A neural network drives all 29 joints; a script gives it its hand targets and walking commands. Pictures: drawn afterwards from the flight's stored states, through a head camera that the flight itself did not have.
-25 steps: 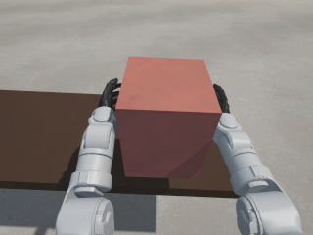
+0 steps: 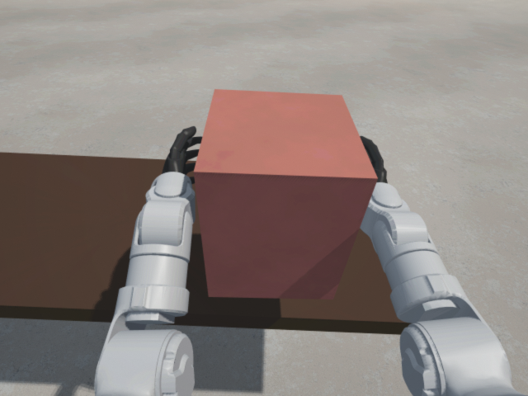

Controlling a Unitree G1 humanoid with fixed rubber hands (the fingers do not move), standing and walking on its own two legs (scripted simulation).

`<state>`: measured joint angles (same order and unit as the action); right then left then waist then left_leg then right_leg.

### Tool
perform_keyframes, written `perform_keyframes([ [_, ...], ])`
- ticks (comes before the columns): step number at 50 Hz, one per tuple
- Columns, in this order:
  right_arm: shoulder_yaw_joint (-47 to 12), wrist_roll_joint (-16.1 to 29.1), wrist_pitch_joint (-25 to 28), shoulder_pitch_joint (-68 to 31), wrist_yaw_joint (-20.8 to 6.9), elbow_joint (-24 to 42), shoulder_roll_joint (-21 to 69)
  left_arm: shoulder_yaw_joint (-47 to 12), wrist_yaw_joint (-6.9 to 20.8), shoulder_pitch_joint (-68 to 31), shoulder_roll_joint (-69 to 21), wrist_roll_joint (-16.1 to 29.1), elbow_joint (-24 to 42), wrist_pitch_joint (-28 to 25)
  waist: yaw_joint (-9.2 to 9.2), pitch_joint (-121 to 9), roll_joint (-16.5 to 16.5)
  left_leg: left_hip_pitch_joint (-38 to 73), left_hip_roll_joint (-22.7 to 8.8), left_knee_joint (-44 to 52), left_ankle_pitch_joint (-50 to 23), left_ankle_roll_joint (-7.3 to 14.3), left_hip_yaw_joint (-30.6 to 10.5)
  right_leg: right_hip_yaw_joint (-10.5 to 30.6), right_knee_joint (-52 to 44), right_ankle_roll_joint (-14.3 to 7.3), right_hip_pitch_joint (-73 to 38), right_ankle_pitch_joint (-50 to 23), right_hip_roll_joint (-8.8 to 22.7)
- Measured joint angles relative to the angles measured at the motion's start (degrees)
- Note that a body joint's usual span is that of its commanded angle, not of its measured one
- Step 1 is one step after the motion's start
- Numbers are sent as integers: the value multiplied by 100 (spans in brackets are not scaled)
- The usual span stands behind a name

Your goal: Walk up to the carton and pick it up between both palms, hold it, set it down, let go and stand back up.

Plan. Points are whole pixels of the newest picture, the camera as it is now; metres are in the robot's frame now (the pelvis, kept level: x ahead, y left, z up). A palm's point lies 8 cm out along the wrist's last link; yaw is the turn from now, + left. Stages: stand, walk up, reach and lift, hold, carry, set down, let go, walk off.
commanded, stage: reach and lift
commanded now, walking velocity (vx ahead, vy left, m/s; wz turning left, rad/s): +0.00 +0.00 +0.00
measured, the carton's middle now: (275, 196) +0.40 +0.01 +0.15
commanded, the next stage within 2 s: hold in 0.66 s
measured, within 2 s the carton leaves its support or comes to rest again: neither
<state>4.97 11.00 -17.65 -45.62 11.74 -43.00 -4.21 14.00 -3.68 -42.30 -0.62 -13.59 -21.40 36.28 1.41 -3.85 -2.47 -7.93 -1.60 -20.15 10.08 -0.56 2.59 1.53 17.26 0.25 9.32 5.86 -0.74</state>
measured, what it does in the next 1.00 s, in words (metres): stands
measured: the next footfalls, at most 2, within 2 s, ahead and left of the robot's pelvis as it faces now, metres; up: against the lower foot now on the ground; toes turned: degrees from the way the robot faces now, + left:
none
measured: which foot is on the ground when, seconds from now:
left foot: down 0.00-1.00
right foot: down 0.00-1.00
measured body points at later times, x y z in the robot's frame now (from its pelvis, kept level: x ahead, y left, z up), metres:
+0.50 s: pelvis +0.00 +0.00 +0.00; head -0.04 +0.02 +0.45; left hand +0.39 +0.16 +0.21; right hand +0.41 -0.14 +0.20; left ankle +0.01 +0.12 -0.75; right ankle +0.04 -0.12 -0.75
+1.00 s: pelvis -0.01 +0.00 +0.00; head -0.06 +0.02 +0.45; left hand +0.38 +0.15 +0.23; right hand +0.39 -0.14 +0.22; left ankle +0.01 +0.12 -0.75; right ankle +0.04 -0.12 -0.75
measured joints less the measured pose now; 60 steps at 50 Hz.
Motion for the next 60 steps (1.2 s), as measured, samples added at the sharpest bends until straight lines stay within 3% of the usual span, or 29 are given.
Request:
perform_keyframes([
  [60,-3,243,-759,-132,117,707,-49,6,105,-39,0,-101,785,768,98,0,5,238,0,0,0,0,-1,-3,0,0,-238,-1,0],
])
